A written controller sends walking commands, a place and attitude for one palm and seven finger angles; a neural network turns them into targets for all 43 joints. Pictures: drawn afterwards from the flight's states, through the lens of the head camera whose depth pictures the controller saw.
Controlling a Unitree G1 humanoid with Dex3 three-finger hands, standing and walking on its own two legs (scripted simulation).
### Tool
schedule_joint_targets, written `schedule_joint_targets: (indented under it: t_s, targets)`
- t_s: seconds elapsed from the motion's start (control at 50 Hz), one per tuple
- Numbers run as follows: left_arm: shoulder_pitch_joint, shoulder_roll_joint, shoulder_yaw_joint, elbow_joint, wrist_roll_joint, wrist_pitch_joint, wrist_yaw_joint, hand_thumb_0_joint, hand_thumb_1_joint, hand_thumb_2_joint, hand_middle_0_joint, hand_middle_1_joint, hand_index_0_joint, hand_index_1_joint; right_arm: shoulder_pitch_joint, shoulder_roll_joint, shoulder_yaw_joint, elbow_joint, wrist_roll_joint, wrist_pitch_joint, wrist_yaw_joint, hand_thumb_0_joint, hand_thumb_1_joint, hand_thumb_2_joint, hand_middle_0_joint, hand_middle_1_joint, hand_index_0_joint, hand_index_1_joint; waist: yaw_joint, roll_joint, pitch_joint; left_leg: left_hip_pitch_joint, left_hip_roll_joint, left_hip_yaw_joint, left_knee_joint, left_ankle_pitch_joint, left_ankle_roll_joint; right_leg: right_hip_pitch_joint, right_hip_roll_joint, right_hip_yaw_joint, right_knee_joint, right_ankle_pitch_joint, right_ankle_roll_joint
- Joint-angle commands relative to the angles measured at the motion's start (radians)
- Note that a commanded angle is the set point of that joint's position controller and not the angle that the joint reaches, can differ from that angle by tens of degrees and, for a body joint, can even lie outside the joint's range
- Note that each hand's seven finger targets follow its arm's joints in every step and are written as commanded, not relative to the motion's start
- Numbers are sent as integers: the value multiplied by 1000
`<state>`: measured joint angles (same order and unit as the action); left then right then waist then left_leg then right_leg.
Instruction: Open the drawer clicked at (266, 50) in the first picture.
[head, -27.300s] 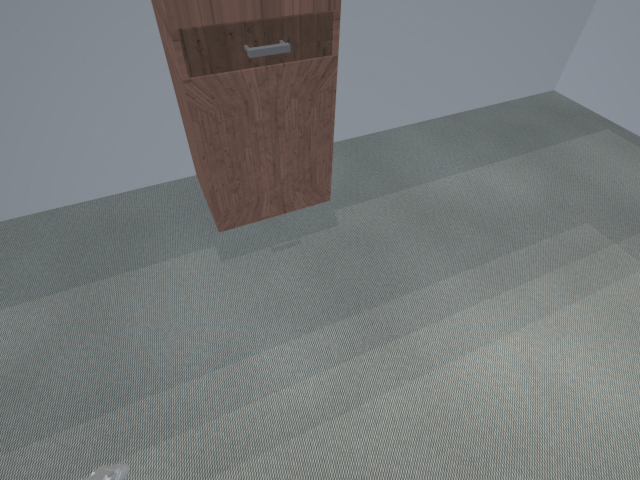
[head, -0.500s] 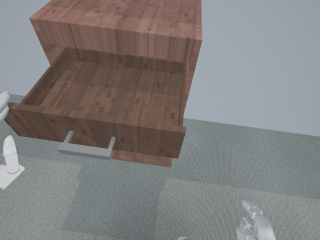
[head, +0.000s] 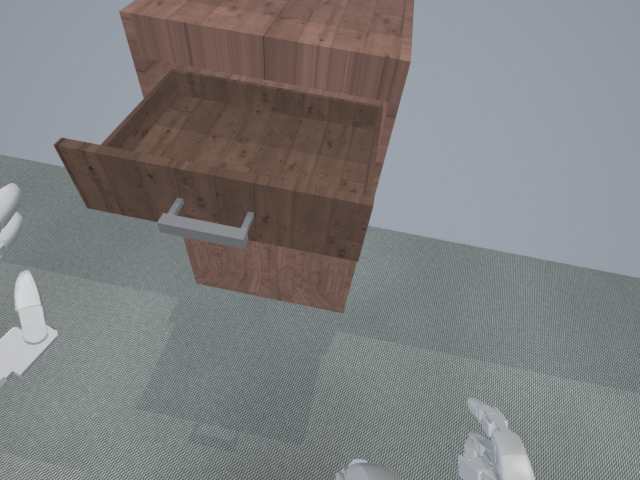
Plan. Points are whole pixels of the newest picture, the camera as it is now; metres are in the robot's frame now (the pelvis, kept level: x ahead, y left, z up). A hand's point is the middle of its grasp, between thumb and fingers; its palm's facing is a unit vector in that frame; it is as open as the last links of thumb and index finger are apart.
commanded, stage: stop stepping back and stand still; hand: left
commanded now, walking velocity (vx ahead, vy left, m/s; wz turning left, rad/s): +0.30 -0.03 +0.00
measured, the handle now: (208, 221) +0.48 +0.21 +0.00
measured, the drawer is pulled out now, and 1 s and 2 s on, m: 0.30 0.30 0.30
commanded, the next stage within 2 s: let the arm hang, fingers relaxed in 0.72 s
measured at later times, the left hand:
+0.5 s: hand (50, 445) +0.12 +0.21 +0.17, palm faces +0.30 -0.84 -0.45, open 7.4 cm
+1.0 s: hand out of the picture +0.09 +0.21 -0.09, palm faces +0.07 -0.94 -0.34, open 7.4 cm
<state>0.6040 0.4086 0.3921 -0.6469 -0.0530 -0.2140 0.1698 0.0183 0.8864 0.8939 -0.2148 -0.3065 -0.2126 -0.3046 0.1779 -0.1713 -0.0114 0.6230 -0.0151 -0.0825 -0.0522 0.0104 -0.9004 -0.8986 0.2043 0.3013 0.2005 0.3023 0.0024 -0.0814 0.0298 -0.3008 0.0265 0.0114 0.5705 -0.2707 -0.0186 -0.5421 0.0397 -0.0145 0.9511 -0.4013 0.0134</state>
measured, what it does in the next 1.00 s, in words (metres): steps on the spot: right foot, then left foot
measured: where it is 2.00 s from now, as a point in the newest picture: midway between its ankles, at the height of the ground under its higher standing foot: outside the picture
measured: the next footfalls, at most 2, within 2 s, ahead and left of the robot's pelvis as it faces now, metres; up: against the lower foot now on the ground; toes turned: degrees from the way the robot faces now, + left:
right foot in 0.14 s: -0.03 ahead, -0.11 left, +0.00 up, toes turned +1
left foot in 0.46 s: -0.04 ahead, +0.08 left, +0.00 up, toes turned -1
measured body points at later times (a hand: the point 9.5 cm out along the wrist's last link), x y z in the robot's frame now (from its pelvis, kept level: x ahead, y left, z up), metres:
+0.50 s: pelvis -0.07 -0.02 +0.01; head -0.06 +0.00 +0.46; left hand +0.10 +0.25 +0.19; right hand +0.05 -0.29 -0.07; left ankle -0.08 +0.08 -0.73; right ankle -0.05 -0.11 -0.73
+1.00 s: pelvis -0.08 -0.01 -0.01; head -0.06 -0.02 +0.44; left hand +0.09 +0.26 -0.07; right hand +0.06 -0.24 -0.13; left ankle -0.08 +0.08 -0.73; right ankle -0.07 -0.11 -0.73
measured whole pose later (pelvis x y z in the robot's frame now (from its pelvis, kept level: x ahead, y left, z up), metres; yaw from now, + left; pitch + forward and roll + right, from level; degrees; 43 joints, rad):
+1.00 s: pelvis -0.08 -0.01 -0.01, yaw -1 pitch +1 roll +3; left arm 0.30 0.26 0.10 0.42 0.03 0.05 0.04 0.01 0.90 0.89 -0.20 -0.30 -0.20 -0.30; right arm 0.17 -0.20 0.01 0.78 -0.03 -0.03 0.00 0.01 -0.90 -0.90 0.21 0.30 0.20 0.30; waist -0.03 -0.05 0.00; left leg -0.29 -0.10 0.05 0.59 -0.31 0.06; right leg -0.36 -0.01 0.04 0.73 -0.38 -0.01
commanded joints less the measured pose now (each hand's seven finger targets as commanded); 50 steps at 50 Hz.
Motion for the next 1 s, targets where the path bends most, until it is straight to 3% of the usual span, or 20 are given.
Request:
schedule_joint_targets:
  t_s: [0.0, 0.1, 0.12, 0.16, 0.18, 0.24, 0.34, 0.4, 0.46, 0.5, 0.58, 0.62, 0.68, 0.72, 0.78, 0.8, 0.84, 0.9, 0.94, 0.98]
  targets:
    - [23, 93, 86, -271, -11, -52, 15, 0, 900, 900, -200, -300, -200, -300, -42, -139, -58, -147, 20, -85, 18, 0, -900, -900, 200, 300, 200, 300, -17, 271, -90, 9, 237, -80, -158, 335, 149, 85, -19, 14, 55, -58, 26]
    - [-36, 100, 70, -183, 16, -45, 13, 0, 900, 900, -200, -300, -200, -300, -55, -146, -16, -155, 32, -71, 18, 0, -900, -900, 200, 300, 200, 300, -18, 257, -21, -189, 115, -69, -143, -293, 81, 423, -35, -58, -519, 95, 14]
    - [-52, 133, 101, -145, 23, -53, 13, 0, 900, 900, -200, -300, -200, -300, -57, -139, -20, -149, 33, -69, 16, 0, -900, -900, 200, 300, 200, 300, -18, 135, -29, -169, 57, -22, -13, -280, 56, 411, -95, 16, -616, 103, -12]
    - [-110, 181, 126, -129, 12, -57, 13, 0, 900, 900, -200, -300, -200, -300, -66, -137, -27, -153, 30, -57, 13, 0, -900, -900, 200, 300, 200, 300, -30, -110, -22, -166, -36, -7, 348, -181, 28, 266, -342, 341, -795, -19, -137]
    - [-94, 163, 109, -136, 5, -51, 4, 0, 900, 900, -200, -300, -200, -300, -54, -161, -56, -155, 46, -48, 20, 0, -900, -900, 200, 300, 200, 300, -23, -200, -22, -191, -56, -33, 482, -156, 23, 244, -364, 434, -824, -59, -129]
    - [68, 125, 108, -63, -2, -64, -10, 0, 900, 900, -200, -300, -200, -300, -66, -139, -38, -141, 29, -22, 19, 0, -900, -900, 200, 300, 200, 300, -35, -19, -43, -227, -14, -58, 460, -51, 21, 286, -334, 286, -732, 93, -160]
    - [52, 125, 80, -93, 25, -76, 8, 0, 900, 900, -200, -300, -200, -300, -73, -133, -35, -157, 33, -40, 4, 0, -900, -900, 200, 300, 200, 300, -19, -73, -68, -58, -18, 35, 55, -118, 59, 289, -299, 214, -746, -73, -149]
    - [60, 129, 68, -168, 24, -81, 18, 0, 900, 900, -200, -300, -200, -300, -39, -144, -39, -161, 30, -71, -7, 0, -900, -900, 200, 300, 200, 300, -29, 58, -100, 111, -16, 35, -228, -52, 84, 313, -227, 158, -632, -24, -105]
    - [47, 154, 89, -245, 26, -89, 19, 0, 900, 900, -200, -300, -200, -300, -38, -172, -52, -180, 22, -88, -2, 0, -900, -900, 200, 300, 200, 300, -11, 308, -107, 197, 214, -259, -263, 168, 167, 191, -44, -29, -291, 51, -18]
    - [52, 173, 109, -237, 27, -75, 20, 0, 900, 900, -200, -300, -200, -300, -32, -136, -37, -160, 15, -91, -4, 0, -900, -900, 200, 300, 200, 300, -20, 354, -79, 101, 225, -264, -308, 75, 180, 176, -56, -28, -216, -88, -16]
    - [49, 139, 95, -163, 14, -58, 14, 0, 900, 900, -200, -300, -200, -300, -37, -162, -31, -141, 30, -91, 6, 0, -900, -900, 200, 300, 200, 300, -14, 175, -22, 2, 138, -105, -161, 238, 110, 378, -56, -38, -542, 204, -9]
    - [27, 120, 82, -94, 11, -65, 5, 0, 900, 900, -200, -300, -200, -300, -42, -160, -34, -141, 37, -83, 6, 0, -900, -900, 200, 300, 200, 300, -33, 75, -18, -85, 67, -71, -106, 94, 71, 463, -125, 96, -591, 349, -40]
    - [36, 100, 66, -44, 0, -45, 1, 0, 900, 900, -200, -300, -200, -300, -33, -160, -46, -148, 44, -49, 16, 0, -900, -900, 200, 300, 200, 300, -35, -43, 10, -40, -1, -29, 24, -88, 43, 288, -244, 319, -760, 0, -97]
    - [-1, 105, 58, -70, 6, -44, 4, 0, 900, 900, -200, -300, -200, -300, -46, -142, -34, -150, 40, -33, 17, 0, -900, -900, 200, 300, 200, 300, -38, -54, -19, -23, -4, -25, 0, -64, 46, 325, -267, 287, -755, 50, -105]
    - [-17, 127, 67, -128, 12, -46, 12, 0, 900, 900, -200, -300, -200, -300, -68, -150, -24, -152, 31, -37, 6, 0, -900, -900, 200, 300, 200, 300, -29, 34, -83, 107, 28, -50, -156, 95, 56, 350, -168, 144, -637, 211, -64]
    - [-112, -50, -302, 720, 119, 118, -125, 0, 900, 900, -200, -300, -200, -300, -47, -255, -72, 104, 16, -75, 92, 0, -900, -900, 200, 300, 200, 300, -61, 115, -39, 44, 81, -140, -5, 282, 66, 172, -171, 18, -400, 345, -59]
    - [-99, -122, -278, 750, 93, 209, -149, 0, 900, 900, -200, -300, -200, -300, 43, -172, -43, 73, 10, -1, 71, 0, -900, -900, 200, 300, 200, 300, -48, 219, -66, 7, 142, -172, -119, 283, 118, 194, -84, -4, -297, 165, -23]
    - [-245, -120, -310, 849, 88, 213, -145, 0, 900, 900, -200, -300, -200, -300, 49, -173, -29, 56, -17, 14, 53, 0, -900, -900, 200, 300, 200, 300, -45, 64, -100, 94, 209, -315, -140, 670, 200, 118, -48, 49, -144, -40, -18]
    - [-273, -112, -313, 969, 84, 216, -139, 0, 900, 900, -200, -300, -200, -300, 46, -185, -26, 73, -20, 26, 37, 0, -900, -900, 200, 300, 200, 300, -22, 45, -123, 192, 218, -291, -110, 921, 217, 128, -55, 79, -160, -20, -17]
    - [-264, -89, -314, 1111, 80, 221, -137, 0, 900, 900, -200, -300, -200, -300, 9, -175, -21, 98, -10, 42, 32, 0, -900, -900, 200, 300, 200, 300, 12, 126, -114, 176, 167, -200, -99, 877, 172, 243, -64, 81, -295, 96, -20]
